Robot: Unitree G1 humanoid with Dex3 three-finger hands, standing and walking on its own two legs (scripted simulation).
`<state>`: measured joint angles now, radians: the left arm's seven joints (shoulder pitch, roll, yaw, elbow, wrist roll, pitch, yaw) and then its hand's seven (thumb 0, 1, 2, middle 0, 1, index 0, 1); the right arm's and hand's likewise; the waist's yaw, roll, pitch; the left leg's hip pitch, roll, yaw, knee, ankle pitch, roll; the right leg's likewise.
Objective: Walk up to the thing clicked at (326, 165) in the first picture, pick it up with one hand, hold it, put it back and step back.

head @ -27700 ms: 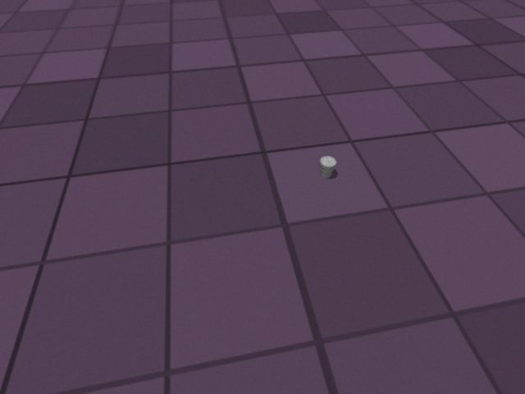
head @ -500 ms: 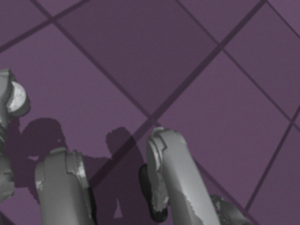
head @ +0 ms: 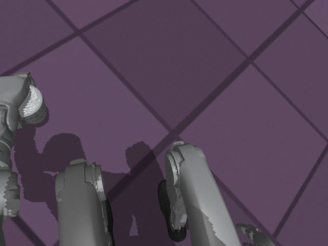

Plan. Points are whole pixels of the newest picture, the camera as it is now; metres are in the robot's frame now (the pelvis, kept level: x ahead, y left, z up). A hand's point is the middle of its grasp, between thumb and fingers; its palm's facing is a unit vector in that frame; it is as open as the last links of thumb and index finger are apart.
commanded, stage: lift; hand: left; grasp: from above
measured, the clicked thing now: (28, 107) +0.48 +0.29 -0.19
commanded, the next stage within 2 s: hold in 1.54 s
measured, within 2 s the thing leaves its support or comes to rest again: neither
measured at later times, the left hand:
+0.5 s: hand out of the picture +0.41 +0.30 +0.01, palm faces -0.43 -0.08 -0.90, open 11.1 cm
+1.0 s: hand out of the picture +0.35 +0.28 +0.21, palm faces -0.44 -0.10 -0.89, open 11.1 cm
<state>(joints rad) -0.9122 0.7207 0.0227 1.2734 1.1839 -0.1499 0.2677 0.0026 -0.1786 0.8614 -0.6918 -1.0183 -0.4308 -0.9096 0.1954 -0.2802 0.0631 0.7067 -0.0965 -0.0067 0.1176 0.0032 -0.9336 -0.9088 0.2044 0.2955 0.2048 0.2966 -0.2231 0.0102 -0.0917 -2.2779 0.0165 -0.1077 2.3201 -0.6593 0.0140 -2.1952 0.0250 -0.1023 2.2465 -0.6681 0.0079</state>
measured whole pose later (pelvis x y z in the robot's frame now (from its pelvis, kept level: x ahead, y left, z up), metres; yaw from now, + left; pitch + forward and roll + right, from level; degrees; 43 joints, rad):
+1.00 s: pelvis +0.03 +0.01 +0.29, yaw +6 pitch +19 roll -3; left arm -0.39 0.48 -0.15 0.83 0.99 -0.01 0.12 -0.02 -0.16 0.89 -0.65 -1.05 -0.39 -0.94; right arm 0.22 -0.23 -0.01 0.72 0.04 0.00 -0.05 0.01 -0.92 -0.91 0.21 0.30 0.21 0.30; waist -0.09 0.04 -0.17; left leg -1.16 0.03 -0.02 1.33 -0.51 0.01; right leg -1.12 0.03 -0.02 1.28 -0.51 0.01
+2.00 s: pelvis +0.09 +0.01 +0.40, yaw +5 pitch +6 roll +0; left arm -0.29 0.40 -0.21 0.76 0.99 0.01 0.06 -0.02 -0.15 0.88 -0.64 -1.06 -0.38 -0.94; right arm 0.24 -0.25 -0.05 0.71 0.06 0.04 -0.04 0.01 -0.91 -0.90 0.21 0.30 0.21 0.30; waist -0.03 0.04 -0.08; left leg -0.44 0.02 0.03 0.67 -0.33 0.01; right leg -0.43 0.02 0.03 0.65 -0.33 0.00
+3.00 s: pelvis +0.08 +0.00 +0.42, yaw +5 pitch +1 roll +0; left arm -0.23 0.41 -0.23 0.59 0.97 0.00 -0.04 -0.03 -0.14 0.89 -0.61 -1.12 -0.36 -0.97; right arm 0.17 -0.25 -0.02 0.69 0.08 0.05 -0.07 0.01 -0.92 -0.91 0.20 0.30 0.21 0.30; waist 0.01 0.05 -0.01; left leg -0.28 0.01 0.03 0.49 -0.23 0.00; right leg -0.28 0.01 0.04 0.51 -0.25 0.00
